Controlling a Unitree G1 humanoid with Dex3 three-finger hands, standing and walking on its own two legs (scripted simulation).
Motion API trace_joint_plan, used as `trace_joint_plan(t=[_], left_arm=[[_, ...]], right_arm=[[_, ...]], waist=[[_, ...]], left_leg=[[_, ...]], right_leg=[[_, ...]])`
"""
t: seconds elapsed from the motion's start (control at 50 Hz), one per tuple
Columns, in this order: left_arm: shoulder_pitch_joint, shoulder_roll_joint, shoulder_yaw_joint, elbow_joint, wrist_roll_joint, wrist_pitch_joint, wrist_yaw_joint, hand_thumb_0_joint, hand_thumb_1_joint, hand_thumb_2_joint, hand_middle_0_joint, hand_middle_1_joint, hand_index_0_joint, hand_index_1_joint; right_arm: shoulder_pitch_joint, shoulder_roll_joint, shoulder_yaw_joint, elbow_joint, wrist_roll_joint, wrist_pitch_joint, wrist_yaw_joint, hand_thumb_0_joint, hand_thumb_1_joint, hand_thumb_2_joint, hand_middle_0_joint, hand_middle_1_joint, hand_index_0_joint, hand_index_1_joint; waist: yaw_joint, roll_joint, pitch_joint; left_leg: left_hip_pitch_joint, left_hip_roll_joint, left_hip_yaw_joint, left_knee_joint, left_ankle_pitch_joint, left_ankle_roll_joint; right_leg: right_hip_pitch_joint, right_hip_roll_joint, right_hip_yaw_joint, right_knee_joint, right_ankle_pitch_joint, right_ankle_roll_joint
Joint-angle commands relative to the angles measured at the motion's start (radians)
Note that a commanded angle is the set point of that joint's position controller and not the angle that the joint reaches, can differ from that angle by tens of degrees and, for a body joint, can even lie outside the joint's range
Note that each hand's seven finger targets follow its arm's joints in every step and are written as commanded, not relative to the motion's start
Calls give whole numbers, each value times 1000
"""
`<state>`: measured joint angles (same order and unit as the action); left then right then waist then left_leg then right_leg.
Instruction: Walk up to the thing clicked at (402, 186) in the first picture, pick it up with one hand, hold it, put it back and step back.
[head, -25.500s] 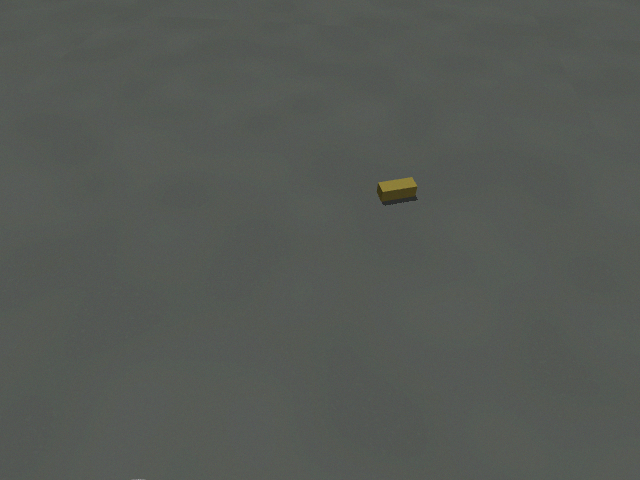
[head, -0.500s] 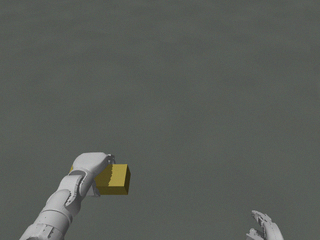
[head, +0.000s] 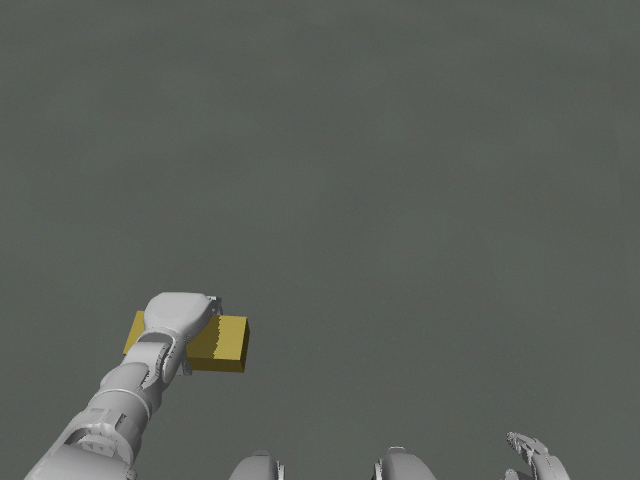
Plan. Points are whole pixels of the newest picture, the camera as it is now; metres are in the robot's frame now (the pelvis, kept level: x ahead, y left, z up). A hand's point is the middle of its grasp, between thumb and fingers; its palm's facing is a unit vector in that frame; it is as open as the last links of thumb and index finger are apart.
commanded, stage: crouch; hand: left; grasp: from above
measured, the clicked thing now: (191, 342) +0.32 +0.22 -0.12
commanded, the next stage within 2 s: lower in 1.68 s
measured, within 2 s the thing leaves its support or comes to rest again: neither
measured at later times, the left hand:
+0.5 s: hand (227, 344) +0.39 +0.22 -0.34, palm faces -0.47 +0.04 -0.88, open 9.8 cm
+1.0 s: hand (238, 349) +0.43 +0.22 -0.49, palm faces -0.48 +0.01 -0.88, open 9.8 cm
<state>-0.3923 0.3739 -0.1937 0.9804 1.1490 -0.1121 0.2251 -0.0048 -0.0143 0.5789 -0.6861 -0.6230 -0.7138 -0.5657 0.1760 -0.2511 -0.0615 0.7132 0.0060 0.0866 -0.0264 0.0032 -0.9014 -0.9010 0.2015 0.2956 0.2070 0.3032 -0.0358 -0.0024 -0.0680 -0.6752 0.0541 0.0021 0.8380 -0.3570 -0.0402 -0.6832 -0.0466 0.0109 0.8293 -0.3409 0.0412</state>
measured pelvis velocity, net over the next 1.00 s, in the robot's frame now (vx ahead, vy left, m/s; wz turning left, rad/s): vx -0.05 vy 0.01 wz -0.04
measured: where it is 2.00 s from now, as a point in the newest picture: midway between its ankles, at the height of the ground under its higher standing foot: outside the picture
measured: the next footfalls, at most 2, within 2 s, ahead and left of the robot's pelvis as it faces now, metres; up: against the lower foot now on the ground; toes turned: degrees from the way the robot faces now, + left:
none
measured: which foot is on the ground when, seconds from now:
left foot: down 0.00-1.00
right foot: down 0.00-1.00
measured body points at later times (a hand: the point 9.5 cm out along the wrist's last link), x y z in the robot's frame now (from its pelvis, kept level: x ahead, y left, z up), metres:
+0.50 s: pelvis -0.04 +0.02 -0.20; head +0.15 +0.03 +0.21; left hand +0.41 +0.21 -0.29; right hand -0.01 -0.26 -0.33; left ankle +0.03 +0.14 -0.70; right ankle +0.04 -0.14 -0.70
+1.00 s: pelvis -0.05 +0.01 -0.32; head +0.19 +0.04 +0.06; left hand +0.45 +0.22 -0.44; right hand +0.00 -0.27 -0.44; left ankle +0.03 +0.14 -0.70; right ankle +0.04 -0.14 -0.70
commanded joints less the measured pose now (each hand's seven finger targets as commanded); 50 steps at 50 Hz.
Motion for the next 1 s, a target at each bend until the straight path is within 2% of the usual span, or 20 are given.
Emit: trace_joint_plan(t=[0.0, 0.06, 0.1, 0.2, 0.22, 0.34, 0.42, 0.46, 0.52, 0.66, 0.68, 0.7, 0.74, 0.78, 0.84, 0.86, 0.92, 0.94, 0.96, 0.98], left_arm=[[-462, 158, 77, -48, 38, 12, 147, 0, 721, 828, -1051, -737, -1075, -715], [-549, 228, 116, -7, 47, 26, 186, 0, 682, 799, -1018, -726, -1047, -699], [-564, 199, 108, 43, 35, 39, 196, 0, 670, 833, -1021, -727, -1040, -710], [-613, 251, 143, 73, 22, 64, 195, 0, 651, 835, -1003, -729, -1023, -711], [-613, 220, 132, 93, 19, 70, 189, 0, 646, 832, -1004, -724, -1023, -707], [-716, 285, 171, 64, 22, 61, 161, 0, 668, 827, -991, -755, -1024, -723], [-728, 282, 179, 149, 38, 52, 162, 0, 698, 818, -1008, -749, -1046, -712], [-775, 336, 199, 128, 49, 40, 166, 0, 705, 822, -1002, -759, -1044, -719], [-817, 364, 215, 112, 73, 26, 176, 0, 722, 834, -1000, -789, -1049, -741], [-900, 365, 221, 113, 82, 34, 185, 0, 733, 826, -1012, -792, -1061, -744], [-920, 368, 217, 102, 79, 34, 183, 0, 741, 822, -1020, -785, -1069, -737], [-853, 340, 212, 178, 79, 43, 176, 0, 736, 838, -1016, -789, -1062, -744], [-957, 406, 234, 98, 80, 36, 173, 0, 711, 841, -1006, -782, -1047, -742], [-918, 356, 210, 150, 74, 37, 161, 0, 734, 853, -1018, -785, -1060, -744], [-932, 416, 235, 155, 69, 30, 151, 0, 686, 861, -992, -788, -1029, -751], [-902, 393, 222, 193, 66, 29, 144, 0, 689, 859, -995, -784, -1032, -748], [-975, 425, 225, 158, 67, 7, 136, 0, 657, 871, -987, -779, -1014, -753], [-924, 430, 229, 207, 73, 5, 133, 0, 658, 856, -973, -790, -1010, -754], [-972, 461, 240, 160, 71, -4, 137, 0, 648, 837, -960, -785, -1000, -746], [-934, 446, 238, 224, 81, -3, 137, 0, 636, 860, -966, -782, -997, -752]], right_arm=[[87, -148, -67, -60, -19, -38, 2, 0, -901, -902, 200, 300, 200, 300], [107, -157, -73, -61, -28, -54, -5, 0, -902, -902, 200, 300, 200, 300], [117, -156, -75, -54, -35, -66, -9, 0, -902, -902, 200, 300, 200, 300], [145, -164, -81, -44, -49, -91, -16, 0, -902, -902, 200, 300, 200, 300], [156, -164, -81, -43, -49, -93, -15, 0, -902, -901, 200, 300, 200, 300], [165, -174, -81, -30, -63, -109, -7, 0, -899, -901, 200, 300, 200, 300], [178, -173, -68, -27, -71, -120, 6, 0, -899, -902, 200, 300, 200, 300], [183, -181, -65, -23, -74, -126, 13, 0, -897, -901, 200, 300, 200, 300], [191, -188, -55, -20, -84, -136, 26, 0, -898, -902, 200, 300, 200, 300], [213, -203, -50, -4, -102, -144, 57, 0, -903, -905, 200, 300, 200, 300], [209, -200, -50, -4, -101, -142, 62, 0, -902, -905, 200, 300, 200, 300], [217, -206, -49, -2, -103, -143, 67, 0, -903, -905, 200, 300, 200, 300], [218, -213, -51, -5, -104, -138, 70, 0, -903, -905, 200, 300, 200, 300], [214, -208, -46, -8, -108, -137, 76, 0, -902, -904, 200, 300, 200, 300], [217, -212, -43, -13, -108, -132, 80, 0, -904, -904, 200, 300, 200, 300], [216, -207, -39, -15, -112, -131, 85, 0, -904, -904, 200, 300, 200, 300], [214, -213, -37, -9, -115, -127, 91, 0, -906, -905, 200, 300, 200, 300], [220, -214, -32, -12, -115, -125, 95, 0, -906, -905, 200, 300, 200, 300], [208, -215, -32, -7, -115, -121, 95, 0, -905, -904, 200, 300, 200, 300], [219, -215, -30, -12, -119, -121, 99, 0, -906, -905, 200, 300, 200, 300]], waist=[[-64, 57, -364], [-58, 83, -449], [-74, 74, -492], [-83, 107, -643], [-105, 95, -643], [-118, 152, -700], [-154, 128, -679], [-158, 123, -702], [-165, 183, -769], [-191, 265, -851], [-188, 300, -856], [-196, 257, -802], [-196, 303, -862], [-214, 262, -820], [-210, 249, -830], [-219, 243, -796], [-228, 253, -808], [-226, 228, -786], [-209, 249, -798], [-225, 235, -770]], left_leg=[[-22, -56, 31, 141, 122, 29], [-153, -58, 25, 228, 46, 32], [-236, -54, 17, 296, 17, 38], [-391, -50, 7, 453, -18, 45], [-417, -47, -1, 470, -25, 44], [-539, -44, -28, 598, -96, 39], [-660, -50, -37, 692, -142, 45], [-707, -53, -34, 748, -158, 52], [-726, -56, -37, 806, -133, 47], [-718, -54, -41, 931, -25, 41], [-722, -55, -37, 936, -27, 38], [-734, -54, -47, 946, -28, 38], [-752, -56, -35, 976, -40, 38], [-804, -57, -36, 998, -64, 40], [-856, -61, -17, 1046, -65, 48], [-874, -58, -17, 1059, -63, 47], [-911, -57, -9, 1106, -60, 53], [-928, -58, -12, 1109, -59, 53], [-947, -59, -5, 1119, -72, 55], [-957, -59, -6, 1128, -81, 54]], right_leg=[[-121, 54, -25, 90, 114, -52], [-205, 52, -28, 186, 48, -57], [-282, 55, -34, 256, 22, -60], [-401, 51, -37, 420, -6, -66], [-434, 53, -45, 445, -14, -68], [-630, 49, -63, 602, -79, -74], [-744, 47, -72, 689, -124, -73], [-786, 45, -72, 720, -139, -71], [-840, 41, -79, 796, -119, -73], [-950, 35, -96, 923, -40, -75], [-956, 38, -98, 937, -42, -78], [-987, 31, -101, 943, -49, -74], [-982, 35, -100, 970, -48, -77], [-1001, 36, -107, 986, -62, -74], [-980, 38, -99, 1002, -49, -68], [-990, 38, -101, 1014, -48, -67], [-997, 43, -96, 1038, -33, -64], [-998, 43, -99, 1046, -34, -63], [-1008, 47, -96, 1053, -44, -64], [-1021, 43, -98, 1057, -53, -63]])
